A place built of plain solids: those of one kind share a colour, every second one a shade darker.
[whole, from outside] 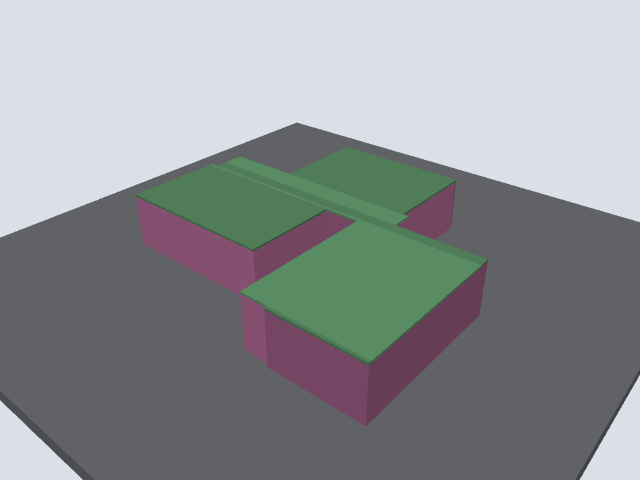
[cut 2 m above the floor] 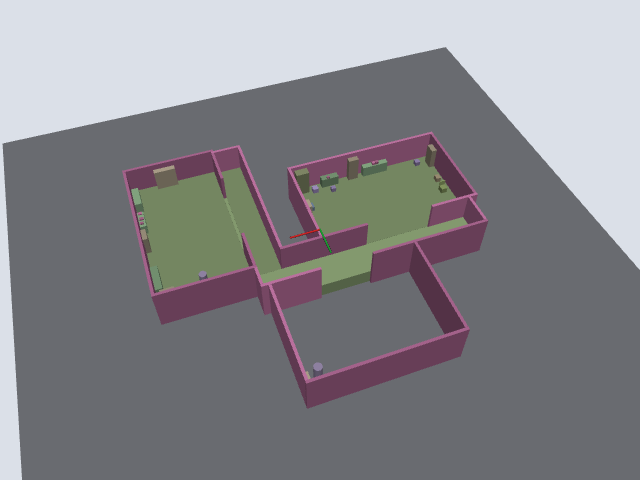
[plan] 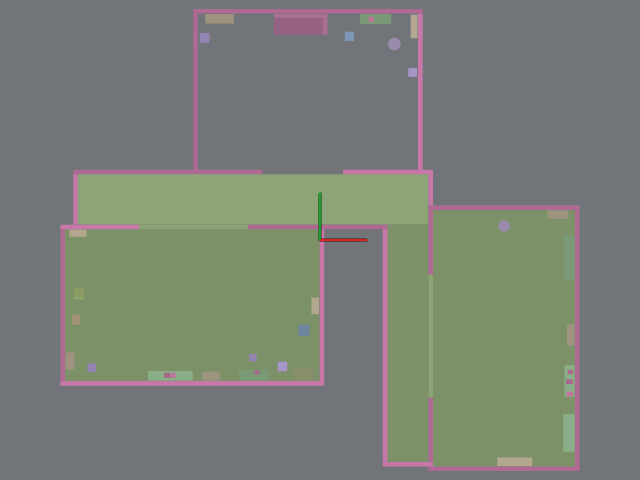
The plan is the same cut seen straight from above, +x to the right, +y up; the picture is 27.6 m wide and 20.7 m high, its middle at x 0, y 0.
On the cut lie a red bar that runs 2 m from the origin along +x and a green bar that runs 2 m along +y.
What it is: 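A storey of a split-level house; a hall and three lower rooms open beside it; the rooms' floors lie 1.09 m, 0.196 m and not at all below the hall's; a bare drop, one riser, a flush line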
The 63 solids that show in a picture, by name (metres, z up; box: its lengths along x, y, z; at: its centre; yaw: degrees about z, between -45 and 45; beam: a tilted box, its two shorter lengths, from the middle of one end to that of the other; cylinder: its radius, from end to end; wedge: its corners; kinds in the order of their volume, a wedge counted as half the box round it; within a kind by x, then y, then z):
{
 "floor_1": {"box": [10.98, 6.55, 0.94], "at": [-5.51, -2.81, 0.42]},
 "floor_2": {"box": [4.69, 0.2, 0.94], "at": [-5.45, 0.56, 0.42]},
 "floor_3": {"box": [15.12, 2.17, 1.14], "at": [-2.89, 1.75, 0.52]},
 "floor_4": {"box": [1.76, 10.23, 1.14], "at": [3.79, -4.45, 0.52]},
 "floor_5": {"box": [0.2, 5.33, 1.14], "at": [4.77, -4.15, 0.52]},
 "floor_6": {"box": [6.12, 11.06, 1.14], "at": [7.94, -4.24, 0.52]},
 "wall_1": {"box": [0.2, 6.55, 3.83], "at": [-11.1, -2.81, 1.86]},
 "wall_2": {"box": [0.2, 2.17, 3.83], "at": [-10.55, 1.75, 1.86]},
 "wall_3": {"box": [3.4, 0.2, 3.83], "at": [-9.49, 0.56, 1.86]},
 "wall_4": {"box": [8.16, 0.2, 3.83], "at": [-6.57, 2.93, 1.86]},
 "wall_5": {"box": [11.38, 0.2, 3.83], "at": [-5.51, -6.18, 1.86]},
 "wall_6": {"box": [0.2, 6.74, 3.83], "at": [-5.37, 6.4, 1.86]},
 "wall_7": {"box": [9.9, 0.2, 3.83], "at": [-0.52, 9.87, 1.86]},
 "wall_8": {"box": [6.01, 0.2, 3.83], "at": [-0.1, 0.56, 1.86]},
 "wall_9": {"box": [0.2, 6.55, 3.83], "at": [0.08, -2.81, 1.86]},
 "wall_10": {"box": [0.2, 10.03, 3.83], "at": [2.81, -4.55, 1.86]},
 "wall_11": {"box": [3.88, 0.2, 3.83], "at": [2.93, 2.93, 1.86]},
 "wall_12": {"box": [2.16, 0.2, 3.83], "at": [3.79, -9.67, 1.86]},
 "wall_13": {"box": [0.2, 6.74, 3.83], "at": [4.33, 6.4, 1.86]},
 "wall_14": {"box": [0.2, 2.75, 3.83], "at": [4.77, -8.19, 1.86]},
 "wall_15": {"box": [0.2, 2.78, 3.83], "at": [4.77, -0.1, 1.86]},
 "wall_16": {"box": [0.2, 1.34, 3.83], "at": [4.77, 2.16, 1.86]},
 "wall_17": {"box": [6.52, 0.2, 3.83], "at": [7.94, -9.87, 1.86]},
 "wall_18": {"box": [6.52, 0.2, 3.83], "at": [7.94, 1.4, 1.86]},
 "wall_19": {"box": [0.2, 11.06, 3.83], "at": [11.1, -4.24, 1.86]},
 "roof_1": {"box": [11.38, 6.75, 0.16], "at": [-5.51, -2.91, 3.86]},
 "roof_2": {"box": [15.52, 1.54, 0.16], "at": [-2.89, 2.26, 3.86]},
 "roof_3": {"box": [9.9, 6.94, 0.16], "at": [-0.52, 6.5, 3.86]},
 "roof_4": {"box": [22.39, 0.2, 0.16], "at": [0.0, 0.56, 3.86]},
 "roof_5": {"box": [21.85, 0.83, 0.16], "at": [0.28, 1.08, 3.86]},
 "roof_6": {"box": [8.49, 10.23, 0.16], "at": [6.95, -4.65, 3.86]},
 "roof_7": {"box": [6.52, 0.2, 0.16], "at": [7.94, -9.87, 3.86]},
 "case_1": {"box": [0.39, 0.75, 1.61], "at": [-10.78, -5.22, 1.7]},
 "case_2": {"box": [0.74, 0.31, 1.01], "at": [-10.44, 0.29, 1.4]},
 "case_3": {"box": [0.74, 0.39, 1.86], "at": [-4.7, -5.87, 1.82]},
 "case_4": {"box": [1.22, 0.42, 1.96], "at": [-4.33, 9.54, 0.93]},
 "case_5": {"box": [0.33, 0.73, 1.82], "at": [-0.2, -2.84, 1.8]},
 "case_6": {"box": [0.3, 1.01, 1.99], "at": [4.06, 9.21, 0.94]},
 "case_7": {"box": [1.51, 0.37, 1.59], "at": [8.4, -9.56, 1.89]},
 "case_8": {"box": [0.89, 0.36, 1.68], "at": [10.26, 1.1, 1.93]},
 "case_9": {"box": [0.33, 0.93, 1.39], "at": [10.81, -4.11, 1.78]},
 "sideboard_1": {"box": [1.94, 0.41, 0.85], "at": [-6.45, -5.86, 1.32]},
 "sideboard_2": {"box": [1.28, 0.47, 0.76], "at": [-2.85, -5.83, 1.27]},
 "sideboard_3": {"box": [1.35, 0.44, 0.75], "at": [2.4, 9.53, 0.33]},
 "sideboard_4": {"box": [0.49, 1.63, 0.85], "at": [10.73, -8.32, 1.51]},
 "sideboard_5": {"box": [0.47, 1.91, 0.86], "at": [10.74, -0.74, 1.52]},
 "sideboard_6": {"box": [0.44, 1.39, 0.76], "at": [10.76, -6.09, 1.47]},
 "sofa_1": {"box": [0.19, 0.72, 0.72], "at": [-1.9, 9.2, 0.31]},
 "sofa_2": {"box": [1.94, 0.72, 0.52], "at": [-0.84, 9.2, 0.21]},
 "sofa_3": {"box": [2.32, 0.18, 0.95], "at": [-0.84, 9.66, 0.43]},
 "sofa_4": {"box": [0.19, 0.72, 0.72], "at": [0.23, 9.2, 0.31]},
 "wardrobe_1": {"box": [0.93, 0.57, 1.94], "at": [-0.73, -5.78, 1.86]},
 "bush_1": {"cylinder": 0.27, "from": [3.21, 8.45, 0.38], "to": [3.21, 8.45, 1.57]},
 "bush_2": {"cylinder": 0.25, "from": [7.95, 0.61, 1.58], "to": [7.95, 0.61, 2.75]},
 "basket_1": {"box": [0.36, 0.36, 0.34], "at": [-9.85, -5.51, 1.06]},
 "basket_2": {"box": [0.43, 0.43, 0.36], "at": [-4.98, 8.72, 0.13]},
 "basket_3": {"box": [0.32, 0.32, 0.34], "at": [-2.89, -5.08, 1.06]},
 "basket_4": {"box": [0.41, 0.41, 0.38], "at": [-1.62, -5.46, 1.08]},
 "basket_5": {"box": [0.38, 0.38, 0.37], "at": [3.99, 7.23, 0.14]},
 "pouf_1": {"box": [0.48, 0.48, 0.36], "at": [-0.69, -3.89, 1.07]},
 "pouf_2": {"box": [0.4, 0.4, 0.45], "at": [1.27, 8.78, 0.17]},
 "chair_1": {"box": [0.43, 0.43, 0.41], "at": [-10.4, -2.29, 1.1]},
 "toybox_1": {"box": [0.34, 0.43, 0.37], "at": [-10.53, -3.44, 1.08]}
}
